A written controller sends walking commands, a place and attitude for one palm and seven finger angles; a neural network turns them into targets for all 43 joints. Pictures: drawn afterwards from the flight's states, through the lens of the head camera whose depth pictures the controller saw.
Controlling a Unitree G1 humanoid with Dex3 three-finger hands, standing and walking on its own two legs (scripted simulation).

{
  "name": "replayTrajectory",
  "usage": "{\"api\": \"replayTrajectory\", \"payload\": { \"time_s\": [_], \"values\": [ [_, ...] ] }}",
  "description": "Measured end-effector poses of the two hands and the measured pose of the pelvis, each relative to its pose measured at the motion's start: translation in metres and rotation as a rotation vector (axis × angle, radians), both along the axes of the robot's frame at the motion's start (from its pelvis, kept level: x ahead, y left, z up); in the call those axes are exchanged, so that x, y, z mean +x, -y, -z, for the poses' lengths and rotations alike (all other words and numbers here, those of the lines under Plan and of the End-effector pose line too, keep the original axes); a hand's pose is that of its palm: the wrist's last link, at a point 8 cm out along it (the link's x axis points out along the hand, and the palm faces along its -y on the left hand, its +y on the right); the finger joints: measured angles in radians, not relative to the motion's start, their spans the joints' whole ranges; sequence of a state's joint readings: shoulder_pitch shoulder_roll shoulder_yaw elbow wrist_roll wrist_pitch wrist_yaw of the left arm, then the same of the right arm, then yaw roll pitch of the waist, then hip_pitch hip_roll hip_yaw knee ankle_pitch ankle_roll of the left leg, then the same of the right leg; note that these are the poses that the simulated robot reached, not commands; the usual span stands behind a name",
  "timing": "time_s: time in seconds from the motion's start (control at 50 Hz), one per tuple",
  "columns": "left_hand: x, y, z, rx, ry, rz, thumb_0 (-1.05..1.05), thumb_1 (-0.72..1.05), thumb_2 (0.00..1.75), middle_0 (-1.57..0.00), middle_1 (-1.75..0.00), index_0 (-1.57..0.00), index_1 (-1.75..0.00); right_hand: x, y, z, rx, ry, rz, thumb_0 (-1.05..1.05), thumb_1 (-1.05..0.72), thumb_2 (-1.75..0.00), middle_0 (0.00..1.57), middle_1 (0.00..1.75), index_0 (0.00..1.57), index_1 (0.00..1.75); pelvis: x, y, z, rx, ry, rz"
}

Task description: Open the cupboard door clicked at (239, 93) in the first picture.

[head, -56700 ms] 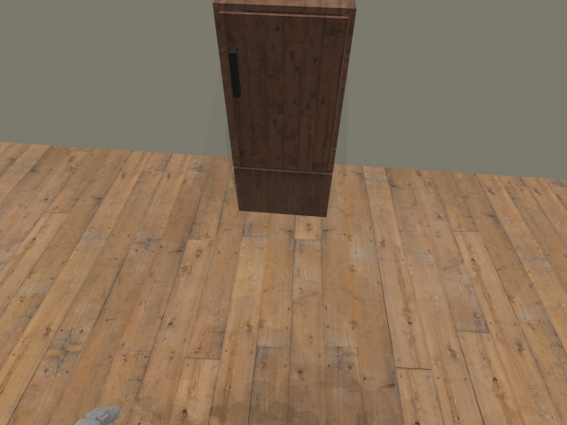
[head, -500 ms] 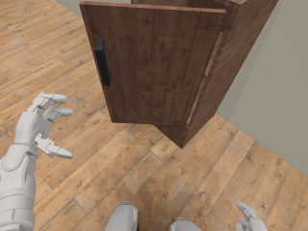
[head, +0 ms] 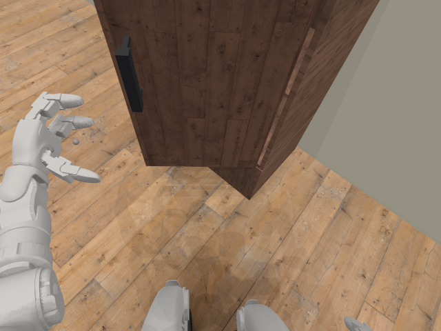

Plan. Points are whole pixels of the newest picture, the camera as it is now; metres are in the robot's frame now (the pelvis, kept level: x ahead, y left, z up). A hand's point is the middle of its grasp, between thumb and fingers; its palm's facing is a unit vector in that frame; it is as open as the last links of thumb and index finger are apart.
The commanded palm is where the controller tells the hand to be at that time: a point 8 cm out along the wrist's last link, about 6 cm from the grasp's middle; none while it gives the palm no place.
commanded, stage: move the hooked fingers beside the handle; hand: left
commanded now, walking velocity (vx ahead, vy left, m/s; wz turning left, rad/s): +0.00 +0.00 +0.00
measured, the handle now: (132, 76) +0.60 +0.20 +0.05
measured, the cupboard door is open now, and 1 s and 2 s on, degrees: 43 43 43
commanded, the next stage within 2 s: slide the fingers in behind the handle in 1.68 s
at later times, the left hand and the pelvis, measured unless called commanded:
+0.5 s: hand (90, 109) +0.49 +0.26 +0.06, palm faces +0.04 -1.00 +0.00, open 14.0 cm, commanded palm +0.48 +0.29 +0.06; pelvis +0.00 +0.01 -0.01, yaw -1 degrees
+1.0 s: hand (93, 95) +0.53 +0.26 +0.05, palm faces +0.05 -1.00 -0.02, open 14.0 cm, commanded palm +0.52 +0.28 +0.05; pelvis +0.01 +0.01 -0.02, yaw -3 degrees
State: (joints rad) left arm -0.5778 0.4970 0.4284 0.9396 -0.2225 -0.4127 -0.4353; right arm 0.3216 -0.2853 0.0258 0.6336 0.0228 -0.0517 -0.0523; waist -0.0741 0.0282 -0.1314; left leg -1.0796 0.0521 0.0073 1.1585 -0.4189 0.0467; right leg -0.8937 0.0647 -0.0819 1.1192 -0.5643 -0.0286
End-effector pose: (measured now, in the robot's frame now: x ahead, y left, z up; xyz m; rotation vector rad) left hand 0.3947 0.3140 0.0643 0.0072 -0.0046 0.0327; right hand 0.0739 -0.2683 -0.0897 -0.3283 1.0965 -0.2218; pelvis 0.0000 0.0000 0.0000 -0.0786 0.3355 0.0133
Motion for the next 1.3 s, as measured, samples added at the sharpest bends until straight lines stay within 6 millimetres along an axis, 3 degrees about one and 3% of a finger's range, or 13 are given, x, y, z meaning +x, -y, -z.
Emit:
{"api": "replayTrajectory", "payload": {
  "time_s": [0.22,0.76,0.88,1.08,1.3],
  "values": [
    [0.030,-0.004,0.000,0.003,-0.026,-0.011,-0.02,-0.49,0.30,-0.30,-1.20,-0.30,-1.20,-0.024,-0.006,0.005,0.009,-0.085,0.039,0.01,-0.90,-0.90,0.20,0.30,0.20,0.30,0.001,-0.005,0.003,-0.008,-0.027,0.008],
    [0.117,0.009,0.000,-0.012,-0.032,-0.016,-0.02,-0.50,0.30,-0.30,-1.20,-0.30,-1.20,-0.091,-0.006,0.010,-0.029,-0.306,0.142,0.00,-0.90,-0.90,0.20,0.30,0.20,0.30,-0.001,-0.006,0.019,-0.035,-0.125,0.023],
    [0.126,0.005,0.004,-0.008,-0.033,-0.023,-0.02,-0.49,0.30,-0.30,-1.20,-0.30,-1.20,-0.100,-0.010,0.010,-0.020,-0.337,0.166,0.00,-0.90,-0.90,0.20,0.30,0.20,0.30,0.002,-0.007,0.021,-0.037,-0.144,0.035],
    [0.109,-0.002,0.004,-0.005,-0.030,-0.022,-0.02,-0.49,0.30,-0.30,-1.20,-0.30,-1.20,-0.092,-0.017,0.010,0.015,-0.356,0.155,0.00,-0.90,-0.90,0.20,0.30,0.20,0.30,0.008,-0.009,0.014,-0.036,-0.129,0.029],
    [0.117,0.013,0.004,-0.006,-0.028,-0.003,-0.02,-0.50,0.30,-0.30,-1.20,-0.30,-1.20,-0.066,-0.007,0.008,-0.022,-0.281,0.111,0.00,-0.90,-0.90,0.20,0.30,0.20,0.30,0.006,-0.008,0.016,-0.041,-0.129,0.015]
  ]
}}
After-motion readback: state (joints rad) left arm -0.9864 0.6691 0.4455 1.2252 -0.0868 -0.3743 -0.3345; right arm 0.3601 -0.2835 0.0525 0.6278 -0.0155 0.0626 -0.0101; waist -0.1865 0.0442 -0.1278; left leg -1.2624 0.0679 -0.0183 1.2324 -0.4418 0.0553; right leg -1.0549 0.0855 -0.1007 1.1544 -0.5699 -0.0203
